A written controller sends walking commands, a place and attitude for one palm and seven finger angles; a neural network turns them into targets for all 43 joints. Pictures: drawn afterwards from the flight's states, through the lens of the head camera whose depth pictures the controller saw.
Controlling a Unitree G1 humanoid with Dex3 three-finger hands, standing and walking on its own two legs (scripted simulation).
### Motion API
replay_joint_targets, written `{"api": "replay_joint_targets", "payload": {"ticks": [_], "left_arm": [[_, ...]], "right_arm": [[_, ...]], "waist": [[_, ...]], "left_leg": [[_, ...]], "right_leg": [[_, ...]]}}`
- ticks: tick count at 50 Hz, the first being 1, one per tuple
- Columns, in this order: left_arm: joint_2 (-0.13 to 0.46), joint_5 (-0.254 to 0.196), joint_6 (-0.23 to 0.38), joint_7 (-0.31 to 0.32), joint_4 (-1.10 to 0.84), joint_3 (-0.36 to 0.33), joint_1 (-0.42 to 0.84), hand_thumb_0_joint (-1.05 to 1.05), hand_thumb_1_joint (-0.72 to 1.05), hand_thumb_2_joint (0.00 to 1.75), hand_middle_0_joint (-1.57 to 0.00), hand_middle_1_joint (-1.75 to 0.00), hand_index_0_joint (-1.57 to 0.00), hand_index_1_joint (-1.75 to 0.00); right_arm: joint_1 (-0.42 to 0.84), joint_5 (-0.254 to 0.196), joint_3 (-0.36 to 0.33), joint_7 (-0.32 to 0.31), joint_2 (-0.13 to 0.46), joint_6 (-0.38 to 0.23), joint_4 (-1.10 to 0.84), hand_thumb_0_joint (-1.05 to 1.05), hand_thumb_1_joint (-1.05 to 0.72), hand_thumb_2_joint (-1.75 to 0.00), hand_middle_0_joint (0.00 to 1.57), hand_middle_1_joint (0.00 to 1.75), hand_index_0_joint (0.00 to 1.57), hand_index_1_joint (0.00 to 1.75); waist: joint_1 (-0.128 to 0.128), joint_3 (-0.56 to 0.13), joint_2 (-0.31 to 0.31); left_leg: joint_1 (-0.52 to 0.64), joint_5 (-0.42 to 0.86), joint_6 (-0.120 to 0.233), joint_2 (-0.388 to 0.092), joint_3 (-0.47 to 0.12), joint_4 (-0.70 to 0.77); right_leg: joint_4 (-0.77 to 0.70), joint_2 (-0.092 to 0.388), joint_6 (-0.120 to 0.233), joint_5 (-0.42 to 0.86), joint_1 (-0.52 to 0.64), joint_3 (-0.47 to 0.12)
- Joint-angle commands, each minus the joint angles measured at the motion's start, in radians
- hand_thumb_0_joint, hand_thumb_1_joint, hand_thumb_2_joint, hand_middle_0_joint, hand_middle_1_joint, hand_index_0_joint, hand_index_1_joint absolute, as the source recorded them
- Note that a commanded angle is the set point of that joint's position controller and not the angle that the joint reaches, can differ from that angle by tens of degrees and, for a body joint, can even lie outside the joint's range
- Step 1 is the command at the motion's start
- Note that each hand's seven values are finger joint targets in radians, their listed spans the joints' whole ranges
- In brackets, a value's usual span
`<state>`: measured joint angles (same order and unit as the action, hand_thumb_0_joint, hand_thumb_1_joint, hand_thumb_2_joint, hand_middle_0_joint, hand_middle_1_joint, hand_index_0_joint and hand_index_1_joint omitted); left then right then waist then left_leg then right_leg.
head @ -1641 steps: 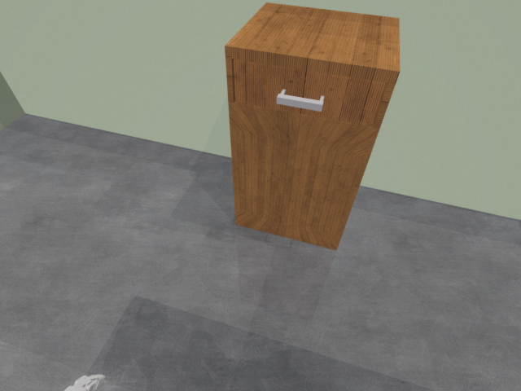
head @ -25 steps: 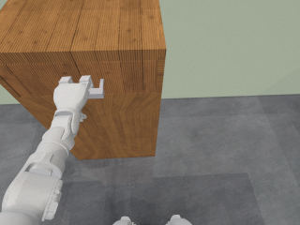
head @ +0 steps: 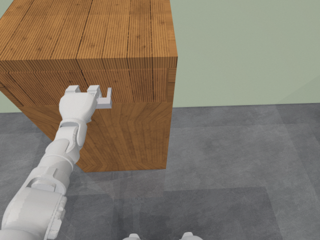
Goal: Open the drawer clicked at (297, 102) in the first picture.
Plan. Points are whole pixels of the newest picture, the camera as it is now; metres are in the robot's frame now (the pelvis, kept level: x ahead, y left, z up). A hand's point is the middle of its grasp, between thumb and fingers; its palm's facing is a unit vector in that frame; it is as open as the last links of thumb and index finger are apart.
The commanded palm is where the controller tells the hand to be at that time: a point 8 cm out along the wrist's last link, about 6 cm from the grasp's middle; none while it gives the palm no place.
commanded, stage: pull the drawer open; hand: left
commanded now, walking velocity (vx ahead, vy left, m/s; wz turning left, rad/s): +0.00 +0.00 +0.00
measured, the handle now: (87, 97) +0.49 +0.21 +0.03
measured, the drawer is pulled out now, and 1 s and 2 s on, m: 0.00 0.06 0.23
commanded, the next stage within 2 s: none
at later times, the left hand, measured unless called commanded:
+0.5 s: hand (84, 127) +0.41 +0.21 +0.00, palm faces -0.01 -0.07 -1.00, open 5.4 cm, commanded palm +0.36 +0.21 +0.06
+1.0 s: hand (82, 136) +0.38 +0.21 +0.01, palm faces -0.03 -0.03 -1.00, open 5.5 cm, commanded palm +0.36 +0.21 +0.06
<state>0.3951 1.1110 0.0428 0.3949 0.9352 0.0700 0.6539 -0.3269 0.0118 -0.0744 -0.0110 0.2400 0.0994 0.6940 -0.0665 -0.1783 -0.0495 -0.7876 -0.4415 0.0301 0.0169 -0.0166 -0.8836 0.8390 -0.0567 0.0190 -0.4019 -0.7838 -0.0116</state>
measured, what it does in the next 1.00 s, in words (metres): stands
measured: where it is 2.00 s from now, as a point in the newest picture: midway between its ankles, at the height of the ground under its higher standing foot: outside the picture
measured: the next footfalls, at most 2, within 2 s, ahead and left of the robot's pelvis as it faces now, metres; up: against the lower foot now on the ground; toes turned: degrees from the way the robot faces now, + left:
none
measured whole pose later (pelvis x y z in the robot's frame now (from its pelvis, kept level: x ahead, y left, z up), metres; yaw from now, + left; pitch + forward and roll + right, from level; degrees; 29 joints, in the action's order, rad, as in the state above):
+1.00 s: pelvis +0.01 +0.00 +0.01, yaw +0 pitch +15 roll -1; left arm 0.33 1.08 -0.08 0.34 0.55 0.16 0.31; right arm -0.20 0.01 -0.04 -0.03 0.22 0.11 0.64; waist 0.00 -0.16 -0.06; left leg -0.64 -0.45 0.03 0.02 -0.02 -0.82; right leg 0.79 -0.05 0.02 -0.41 -0.64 -0.01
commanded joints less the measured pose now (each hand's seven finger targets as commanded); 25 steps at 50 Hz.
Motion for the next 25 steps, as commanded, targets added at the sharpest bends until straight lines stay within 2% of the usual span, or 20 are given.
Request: {"api": "replay_joint_targets", "payload": {"ticks": [1, 2, 4, 6, 7, 8, 9, 10, 11, 12, 14, 15, 16, 18, 20, 22, 25], "left_arm": [[0.203, -0.014, -0.036, 0.045, -0.182, -0.076, 0.341, 0.0, 0.9, 0.9, -0.4, -1.35, -0.4, -1.35], [0.179, -0.019, -0.042, 0.039, -0.185, -0.058, 0.311, 0.0, 0.9, 0.9, -0.4, -1.35, -0.4, -1.35], [0.194, -0.033, -0.044, 0.029, -0.214, -0.074, 0.277, 0.0, 0.9, 0.9, -0.4, -1.35, -0.4, -1.35], [0.17, -0.044, -0.046, 0.017, -0.242, -0.063, 0.203, 0.0, 0.9, 0.9, -0.4, -1.35, -0.4, -1.35], [0.201, -0.048, -0.045, 0.013, -0.265, -0.092, 0.154, 0.0, 0.9, 0.9, -0.4, -1.35, -0.4, -1.35], [0.173, -0.053, -0.047, 0.004, -0.275, -0.07, 0.111, 0.0, 0.9, 0.9, -0.4, -1.35, -0.4, -1.35], [0.2, -0.056, -0.045, -0.002, -0.291, -0.094, 0.088, 0.0, 0.9, 0.9, -0.4, -1.35, -0.4, -1.35], [0.154, -0.055, -0.043, -0.006, -0.312, -0.052, 0.065, 0.0, 0.9, 0.9, -0.4, -1.35, -0.4, -1.35], [0.148, -0.059, -0.043, -0.009, -0.323, -0.054, 0.043, 0.0, 0.9, 0.9, -0.4, -1.35, -0.4, -1.35], [0.159, -0.056, -0.042, -0.009, -0.346, -0.061, 0.029, 0.0, 0.9, 0.9, -0.4, -1.35, -0.4, -1.35], [0.184, -0.054, -0.044, -0.007, -0.409, -0.088, -0.032, 0.0, 0.9, 0.9, -0.4, -1.35, -0.4, -1.35], [0.152, -0.056, -0.049, -0.006, -0.423, -0.07, -0.077, 0.0, 0.9, 0.9, -0.4, -1.35, -0.4, -1.35], [0.159, -0.056, -0.055, -0.005, -0.427, -0.08, -0.095, 0.0, 0.9, 0.9, -0.4, -1.35, -0.4, -1.35], [0.139, -0.056, -0.066, -0.002, -0.483, -0.065, -0.122, 0.0, 0.9, 0.9, -0.4, -1.35, -0.4, -1.35], [0.148, -0.05, -0.081, 0.006, -0.514, -0.075, -0.147, 0.0, 0.9, 0.9, -0.4, -1.35, -0.4, -1.35], [0.116, -0.046, -0.1, 0.011, -0.552, -0.051, -0.165, 0.0, 0.9, 0.9, -0.4, -1.35, -0.4, -1.35], [0.101, -0.05, -0.128, 0.01, -0.588, -0.039, -0.195, 0.0, 0.9, 0.9, -0.4, -1.35, -0.4, -1.35]], "right_arm": [[-0.097, -0.002, -0.048, -0.006, 0.144, -0.016, -0.075, 0.0, -0.9, -0.9, 0.2, 0.3, 0.2, 0.3], [-0.089, -0.004, -0.047, -0.006, 0.142, -0.014, -0.084, 0.0, -0.9, -0.9, 0.2, 0.3, 0.2, 0.3], [-0.076, -0.006, -0.046, -0.007, 0.144, -0.011, -0.092, 0.0, -0.9, -0.9, 0.2, 0.3, 0.2, 0.3], [-0.066, -0.008, -0.045, -0.007, 0.139, -0.01, -0.102, 0.0, -0.9, -0.9, 0.2, 0.3, 0.2, 0.3], [-0.058, -0.009, -0.042, -0.007, 0.141, -0.009, -0.112, 0.0, -0.9, -0.9, 0.2, 0.3, 0.2, 0.3], [-0.047, -0.011, -0.041, -0.007, 0.139, -0.008, -0.121, 0.0, -0.9, -0.9, 0.2, 0.3, 0.2, 0.3], [-0.04, -0.013, -0.038, -0.009, 0.142, -0.005, -0.127, 0.0, -0.9, -0.9, 0.2, 0.3, 0.2, 0.3], [-0.032, -0.015, -0.035, -0.007, 0.138, -0.008, -0.135, 0.0, -0.9, -0.9, 0.2, 0.3, 0.2, 0.3], [-0.027, -0.016, -0.037, -0.005, 0.139, -0.01, -0.135, 0.0, -0.9, -0.9, 0.2, 0.3, 0.2, 0.3], [-0.021, -0.016, -0.037, -0.006, 0.141, -0.011, -0.139, 0.0, -0.9, -0.9, 0.2, 0.3, 0.2, 0.3], [-0.009, -0.014, -0.038, -0.005, 0.142, -0.009, -0.151, 0.0, -0.9, -0.9, 0.2, 0.3, 0.2, 0.3], [-0.006, -0.015, -0.038, -0.003, 0.137, -0.01, -0.158, 0.0, -0.9, -0.9, 0.2, 0.3, 0.2, 0.3], [-0.001, -0.017, -0.038, -0.002, 0.14, -0.01, -0.154, 0.0, -0.9, -0.9, 0.2, 0.3, 0.2, 0.3], [0.007, -0.015, -0.038, 0.001, 0.139, -0.013, -0.161, 0.0, -0.9, -0.9, 0.2, 0.3, 0.2, 0.3], [0.02, -0.015, -0.037, 0.002, 0.139, -0.014, -0.162, 0.0, -0.9, -0.9, 0.2, 0.3, 0.2, 0.3], [0.027, -0.012, -0.037, 0.005, 0.138, -0.016, -0.165, 0.0, -0.9, -0.9, 0.2, 0.3, 0.2, 0.3], [0.042, -0.012, -0.034, 0.008, 0.138, -0.016, -0.171, 0.0, -0.9, -0.9, 0.2, 0.3, 0.2, 0.3]], "waist": [[0.002, -0.423, 0.0], [0.006, -0.418, 0.003], [0.015, -0.427, 0.004], [0.024, -0.424, 0.014], [0.041, -0.424, 0.018], [0.037, -0.408, 0.026], [0.047, -0.408, 0.029], [0.041, -0.374, 0.012], [0.04, -0.351, 0.019], [0.043, -0.345, 0.018], [0.06, -0.376, 0.008], [0.056, -0.369, 0.017], [0.055, -0.342, 0.017], [0.055, -0.342, 0.005], [0.061, -0.346, -0.012], [0.058, -0.34, -0.009], [0.058, -0.343, 0.002]], "left_leg": [[0.293, 0.532, 0.01, 0.004, 0.019, 0.072], [0.296, 0.529, 0.01, 0.004, 0.022, 0.078], [0.304, 0.55, 0.011, 0.004, 0.021, 0.086], [0.318, 0.577, 0.015, 0.001, 0.028, 0.091], [0.308, 0.577, 0.015, 0.001, 0.032, 0.099], [0.306, 0.58, 0.015, 0.001, 0.034, 0.104], [0.297, 0.585, 0.014, 0.001, 0.03, 0.11], [0.304, 0.59, 0.014, -0.002, 0.029, 0.117], [0.311, 0.581, 0.014, -0.005, 0.031, 0.119], [0.31, 0.577, 0.014, -0.006, 0.033, 0.122], [0.331, 0.639, 0.013, -0.007, 0.029, 0.12], [0.34, 0.647, 0.013, -0.008, 0.031, 0.122], [0.34, 0.645, 0.011, -0.01, 0.031, 0.124], [0.352, 0.669, 0.008, -0.011, 0.029, 0.125], [0.372, 0.691, 0.004, -0.016, 0.022, 0.127], [0.393, 0.725, 0.002, -0.02, 0.019, 0.123], [0.412, 0.736, 0.0, -0.023, 0.014, 0.125]], "right_leg": [[-0.076, -0.014, 0.024, 0.442, 0.235, 0.031], [-0.083, -0.014, 0.023, 0.438, 0.242, 0.031], [-0.089, -0.012, 0.025, 0.462, 0.275, 0.027], [-0.098, -0.011, 0.02, 0.497, 0.303, 0.023], [-0.102, -0.009, 0.02, 0.511, 0.33, 0.019], [-0.108, -0.009, 0.019, 0.526, 0.34, 0.018], [-0.108, -0.006, 0.021, 0.525, 0.355, 0.016], [-0.112, -0.008, 0.02, 0.515, 0.336, 0.021], [-0.119, -0.01, 0.02, 0.504, 0.326, 0.022], [-0.121, -0.009, 0.019, 0.497, 0.327, 0.022], [-0.115, -0.008, 0.022, 0.537, 0.357, 0.017], [-0.118, -0.008, 0.019, 0.545, 0.359, 0.02], [-0.121, -0.009, 0.019, 0.545, 0.348, 0.02], [-0.119, -0.008, 0.019, 0.556, 0.351, 0.023], [-0.115, -0.007, 0.02, 0.536, 0.343, 0.026], [-0.114, -0.009, 0.019, 0.535, 0.328, 0.034], [-0.116, -0.008, 0.017, 0.538, 0.338, 0.035]]}}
